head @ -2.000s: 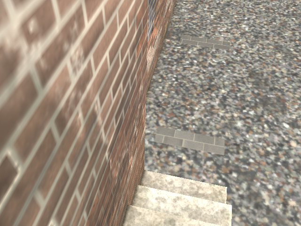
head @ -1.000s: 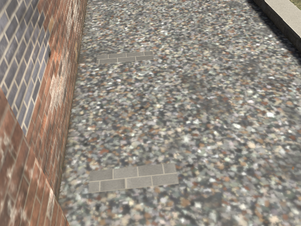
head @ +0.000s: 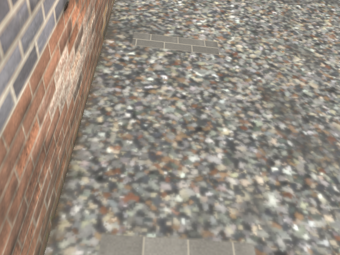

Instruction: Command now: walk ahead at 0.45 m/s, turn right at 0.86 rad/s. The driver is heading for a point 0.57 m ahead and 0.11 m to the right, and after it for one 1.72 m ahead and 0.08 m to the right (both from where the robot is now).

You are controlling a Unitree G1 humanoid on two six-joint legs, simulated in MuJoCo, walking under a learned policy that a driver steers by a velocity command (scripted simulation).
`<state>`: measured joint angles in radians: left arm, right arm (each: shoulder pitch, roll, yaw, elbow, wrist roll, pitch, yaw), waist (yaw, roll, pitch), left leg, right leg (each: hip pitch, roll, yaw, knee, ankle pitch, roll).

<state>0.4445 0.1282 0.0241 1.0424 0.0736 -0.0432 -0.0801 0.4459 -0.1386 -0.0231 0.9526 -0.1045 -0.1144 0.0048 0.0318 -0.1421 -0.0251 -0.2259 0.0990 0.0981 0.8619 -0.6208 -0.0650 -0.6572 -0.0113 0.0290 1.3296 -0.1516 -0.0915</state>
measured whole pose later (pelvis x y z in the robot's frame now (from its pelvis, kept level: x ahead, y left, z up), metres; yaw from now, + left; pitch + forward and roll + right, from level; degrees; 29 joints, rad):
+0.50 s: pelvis +0.27 -0.04 -0.16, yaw -26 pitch +2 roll +0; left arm 0.13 0.27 0.07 0.64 -0.04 0.05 0.02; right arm -0.07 -0.13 0.00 0.60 -0.04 0.01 0.00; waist -0.02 0.05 -0.04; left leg -0.52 0.01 -0.09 0.66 -0.09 -0.03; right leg -0.35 0.21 0.21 0.69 -0.34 -0.08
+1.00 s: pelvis +0.61 -0.07 -0.22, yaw -9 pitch +4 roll -1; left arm 0.56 0.28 0.06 0.91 0.04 -0.07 0.00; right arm 0.13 -0.27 -0.04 0.60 -0.01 -0.01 0.07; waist 0.01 -0.02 0.01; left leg -0.73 -0.08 0.09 0.93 -0.28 0.20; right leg 0.06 -0.03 -0.11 0.97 -0.49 -0.01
